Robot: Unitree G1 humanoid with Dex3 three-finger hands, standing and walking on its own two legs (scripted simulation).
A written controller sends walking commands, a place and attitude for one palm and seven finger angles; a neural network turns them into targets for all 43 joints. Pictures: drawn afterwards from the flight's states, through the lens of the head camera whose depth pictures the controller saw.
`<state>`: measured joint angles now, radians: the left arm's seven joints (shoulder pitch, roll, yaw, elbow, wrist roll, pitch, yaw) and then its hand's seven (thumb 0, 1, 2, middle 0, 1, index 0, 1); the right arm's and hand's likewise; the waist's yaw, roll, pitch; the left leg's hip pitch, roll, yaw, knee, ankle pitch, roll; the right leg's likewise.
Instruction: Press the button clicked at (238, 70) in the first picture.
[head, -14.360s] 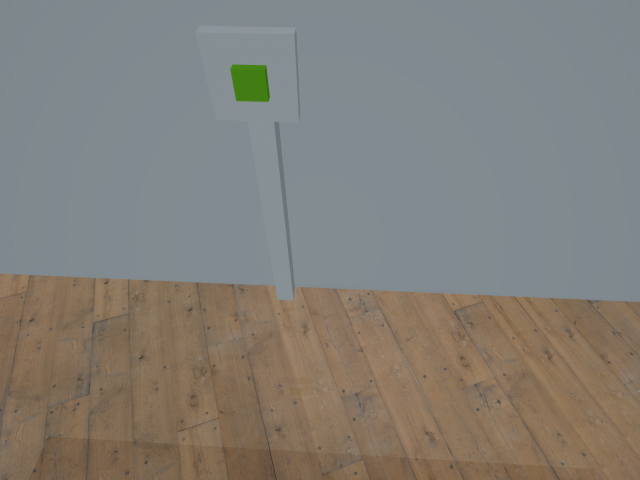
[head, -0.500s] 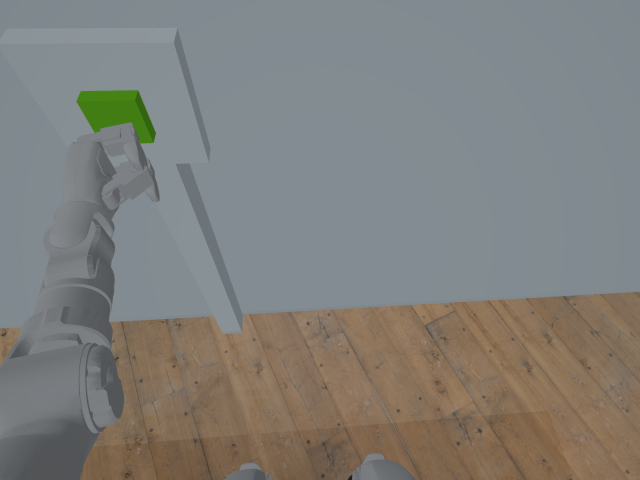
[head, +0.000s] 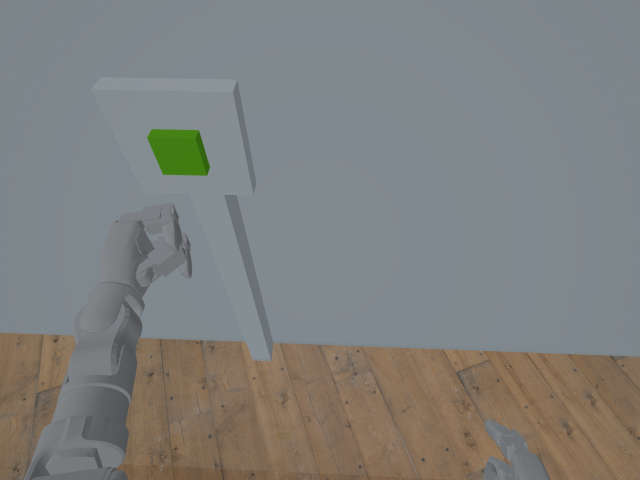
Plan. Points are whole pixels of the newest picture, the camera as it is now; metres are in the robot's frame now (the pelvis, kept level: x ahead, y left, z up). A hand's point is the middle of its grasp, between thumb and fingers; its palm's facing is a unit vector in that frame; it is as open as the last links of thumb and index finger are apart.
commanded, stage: pull the fist back off the button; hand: left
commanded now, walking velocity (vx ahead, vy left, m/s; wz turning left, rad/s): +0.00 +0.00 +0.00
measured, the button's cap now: (180, 151) +0.52 +0.22 +0.12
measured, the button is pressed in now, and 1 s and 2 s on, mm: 0 0 0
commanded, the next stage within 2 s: draw the hand back to the body in 0.06 s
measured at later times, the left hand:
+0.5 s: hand (156, 271) +0.32 +0.20 +0.12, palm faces +0.02 -1.00 -0.02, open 3.1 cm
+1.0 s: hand (90, 326) +0.23 +0.22 +0.15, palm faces +0.32 -0.90 -0.31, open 3.1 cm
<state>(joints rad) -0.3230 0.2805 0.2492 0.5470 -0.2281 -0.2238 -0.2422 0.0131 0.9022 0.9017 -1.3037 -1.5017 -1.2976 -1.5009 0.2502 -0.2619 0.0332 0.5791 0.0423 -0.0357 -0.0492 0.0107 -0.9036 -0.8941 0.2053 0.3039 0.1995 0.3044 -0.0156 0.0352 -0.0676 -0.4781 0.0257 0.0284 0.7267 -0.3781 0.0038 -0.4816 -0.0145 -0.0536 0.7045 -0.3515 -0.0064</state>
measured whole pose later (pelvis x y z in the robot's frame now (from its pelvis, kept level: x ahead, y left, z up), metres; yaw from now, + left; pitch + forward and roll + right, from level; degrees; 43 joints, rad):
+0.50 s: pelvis -0.01 -0.01 +0.01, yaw -1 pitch +4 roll +0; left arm -0.13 0.30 0.29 0.34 -0.29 -0.14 -0.28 0.01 0.90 0.90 -1.30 -1.50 -1.30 -1.50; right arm 0.29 -0.27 0.04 0.60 0.06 -0.08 -0.07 0.01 -0.90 -0.89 0.21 0.30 0.20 0.30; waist -0.01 0.05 -0.06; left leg -0.37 0.03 0.04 0.65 -0.34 0.00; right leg -0.39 0.00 -0.04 0.64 -0.32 -0.01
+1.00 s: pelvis +0.00 +0.00 +0.03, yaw +0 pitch -4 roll +0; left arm 0.29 0.29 0.18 -0.22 -0.06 -0.06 0.09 0.01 0.90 0.90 -1.31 -1.50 -1.30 -1.50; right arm 0.17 -0.23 0.05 0.63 0.00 -0.11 -0.08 0.01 -0.90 -0.89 0.21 0.30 0.20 0.30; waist 0.07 0.07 0.03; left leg -0.10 0.02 0.04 0.41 -0.24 0.00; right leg -0.11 -0.01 -0.04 0.39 -0.22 -0.01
